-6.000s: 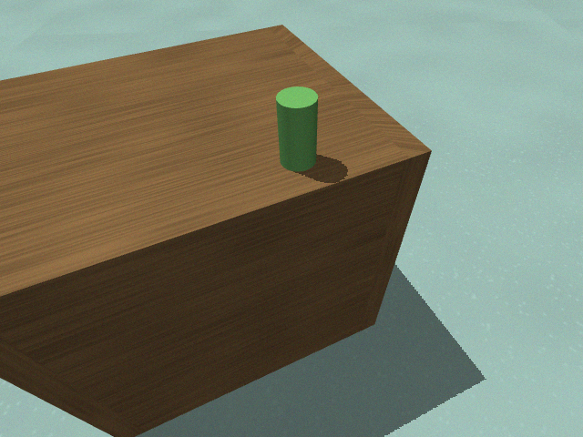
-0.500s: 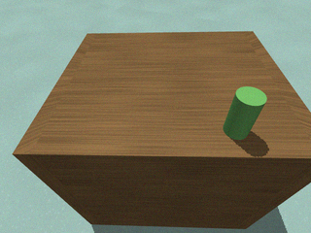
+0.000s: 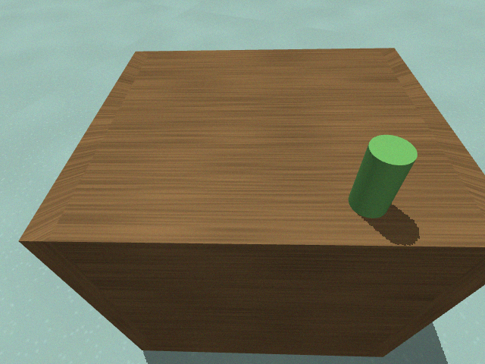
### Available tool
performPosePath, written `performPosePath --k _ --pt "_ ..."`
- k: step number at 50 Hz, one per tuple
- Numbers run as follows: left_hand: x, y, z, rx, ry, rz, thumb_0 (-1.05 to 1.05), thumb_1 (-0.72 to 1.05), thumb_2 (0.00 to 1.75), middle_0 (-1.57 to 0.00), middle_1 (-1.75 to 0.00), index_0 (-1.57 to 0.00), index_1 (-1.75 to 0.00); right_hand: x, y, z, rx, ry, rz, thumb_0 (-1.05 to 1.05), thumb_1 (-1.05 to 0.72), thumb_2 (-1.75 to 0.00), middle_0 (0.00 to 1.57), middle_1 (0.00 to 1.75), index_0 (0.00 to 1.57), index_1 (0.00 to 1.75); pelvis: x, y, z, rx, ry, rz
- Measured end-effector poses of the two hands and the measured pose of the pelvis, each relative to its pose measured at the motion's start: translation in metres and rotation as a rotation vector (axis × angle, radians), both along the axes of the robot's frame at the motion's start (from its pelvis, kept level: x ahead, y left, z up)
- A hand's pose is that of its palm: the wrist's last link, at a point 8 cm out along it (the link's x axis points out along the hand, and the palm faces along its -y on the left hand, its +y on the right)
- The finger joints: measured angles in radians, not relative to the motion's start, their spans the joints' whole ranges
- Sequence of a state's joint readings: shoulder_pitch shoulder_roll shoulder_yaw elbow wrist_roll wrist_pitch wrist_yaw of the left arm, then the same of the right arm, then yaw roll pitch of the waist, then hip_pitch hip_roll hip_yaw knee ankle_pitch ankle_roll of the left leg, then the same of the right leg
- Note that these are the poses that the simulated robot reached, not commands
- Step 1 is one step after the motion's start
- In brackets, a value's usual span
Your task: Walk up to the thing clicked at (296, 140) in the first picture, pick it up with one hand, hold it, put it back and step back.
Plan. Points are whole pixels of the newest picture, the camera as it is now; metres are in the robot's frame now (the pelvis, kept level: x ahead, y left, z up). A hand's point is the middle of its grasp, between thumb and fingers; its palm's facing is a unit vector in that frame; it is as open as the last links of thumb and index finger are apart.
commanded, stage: stand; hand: right
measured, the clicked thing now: (378, 178) +0.41 -0.22 +0.09
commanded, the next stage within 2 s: rise first in 0.14 s
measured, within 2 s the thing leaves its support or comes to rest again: neither
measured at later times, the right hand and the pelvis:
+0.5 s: hand (402, 361) +0.17 -0.25 -0.12, palm faces +0.21 +0.93 -0.30, open 11.4 cm; pelvis -0.01 +0.00 -0.01, yaw -2 degrees
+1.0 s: hand (457, 324) +0.19 -0.27 +0.03, palm faces +0.35 +0.86 -0.38, open 17.5 cm; pelvis +0.01 +0.00 -0.01, yaw -3 degrees
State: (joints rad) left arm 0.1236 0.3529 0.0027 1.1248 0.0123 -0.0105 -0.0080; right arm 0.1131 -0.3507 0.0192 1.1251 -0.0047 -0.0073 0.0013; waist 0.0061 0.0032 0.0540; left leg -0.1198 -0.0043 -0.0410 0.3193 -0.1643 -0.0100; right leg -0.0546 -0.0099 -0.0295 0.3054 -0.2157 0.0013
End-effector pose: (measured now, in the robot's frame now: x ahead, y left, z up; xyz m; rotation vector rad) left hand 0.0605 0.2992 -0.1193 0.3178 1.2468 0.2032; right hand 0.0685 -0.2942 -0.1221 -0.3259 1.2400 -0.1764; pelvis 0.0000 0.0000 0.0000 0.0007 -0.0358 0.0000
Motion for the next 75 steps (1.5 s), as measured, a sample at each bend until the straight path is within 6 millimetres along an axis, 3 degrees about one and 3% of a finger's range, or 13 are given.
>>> performPosePath --k 14,20,23,26,34,42,47,56,63,75 --pt "0.003 0.0 0.0 -0.005 -0.02 0.011 0.0 0.9 0.89 -0.2 -0.29 -0.2 -0.3 0.003 0.001 0.0 0.001 -0.014 -0.009 0.0 -0.9 -0.89 0.2 0.29 0.2 0.29 0.0 0.001 -0.001 0.001 0.011 -0.002" --pt "0.056 -0.014 0.008 -0.02 -0.269 0.025 0.01 0.71 0.71 -0.11 -0.16 -0.1 -0.18 0.051 0.012 0.009 0.022 -0.276 -0.081 0.01 -0.71 -0.71 0.13 0.17 0.13 0.17 -0.014 0.002 -0.007 0.001 0.046 -0.021" --pt "0.081 -0.019 0.015 -0.02 -0.346 0.011 0.01 0.56 0.56 -0.09 -0.11 -0.07 -0.13 0.072 0.011 0.022 0.013 -0.392 -0.1 0.01 -0.56 -0.55 0.11 0.12 0.1 0.12 -0.015 0.002 -0.008 0.002 0.07 -0.023" --pt "0.094 -0.024 0.02 -0.026 -0.388 0.007 0.0 0.41 0.41 -0.07 -0.08 -0.06 -0.09 0.077 0.003 0.038 -0.013 -0.47 -0.115 0.0 -0.39 -0.41 0.09 0.09 0.09 0.09 -0.01 0.002 -0.008 0.005 0.077 -0.03" --pt "0.103 -0.047 0.028 -0.073 -0.465 -0.023 0.0 0.0 0.18 -0.06 -0.05 -0.05 -0.06 0.067 -0.01 0.079 -0.082 -0.59 -0.118 0.0 0.05 -0.18 0.06 0.06 0.06 0.06 0.004 0.001 -0.006 0.008 0.055 -0.046" --pt "0.117 -0.055 0.037 -0.089 -0.543 -0.061 0.0 -0.37 0.08 -0.07 -0.04 -0.06 -0.06 0.082 -0.01 0.134 -0.143 -0.81 -0.078 -0.01 0.41 -0.08 0.05 0.05 0.05 0.06 0.009 0.001 -0.006 0.004 0.026 -0.053" --pt "0.115 -0.051 0.034 -0.102 -0.534 -0.046 -0.01 -0.47 0.05 -0.07 -0.04 -0.06 -0.06 0.082 -0.012 0.165 -0.183 -0.914 -0.043 -0.01 0.52 -0.05 0.04 0.06 0.05 0.06 0.012 0.002 -0.006 0.003 0.02 -0.057" --pt "0.107 -0.037 0.031 -0.079 -0.501 -0.029 -0.01 -0.54 0.05 -0.06 -0.04 -0.05 -0.06 0.076 -0.011 0.2 -0.243 -1.031 -0.001 -0.01 0.59 -0.03 0.04 0.06 0.05 0.06 0.009 0.005 -0.006 -0.001 -0.001 -0.06" --pt "0.112 -0.037 0.04 -0.082 -0.55 -0.044 -0.01 -0.55 0.05 -0.06 -0.04 -0.05 -0.05 0.07 -0.011 0.228 -0.294 -1.143 0.04 -0.02 0.6 -0.03 0.05 0.06 0.05 0.06 0.005 0.008 -0.006 -0.002 -0.013 -0.067" --pt "0.096 -0.048 0.032 -0.13 -0.539 -0.045 -0.01 -0.55 0.05 -0.06 -0.03 -0.05 -0.05 0.053 -0.012 0.263 -0.368 -1.265 0.089 -0.02 0.6 -0.03 0.05 0.06 0.05 0.06 -0.008 0.008 -0.006 -0.004 -0.032 -0.072"
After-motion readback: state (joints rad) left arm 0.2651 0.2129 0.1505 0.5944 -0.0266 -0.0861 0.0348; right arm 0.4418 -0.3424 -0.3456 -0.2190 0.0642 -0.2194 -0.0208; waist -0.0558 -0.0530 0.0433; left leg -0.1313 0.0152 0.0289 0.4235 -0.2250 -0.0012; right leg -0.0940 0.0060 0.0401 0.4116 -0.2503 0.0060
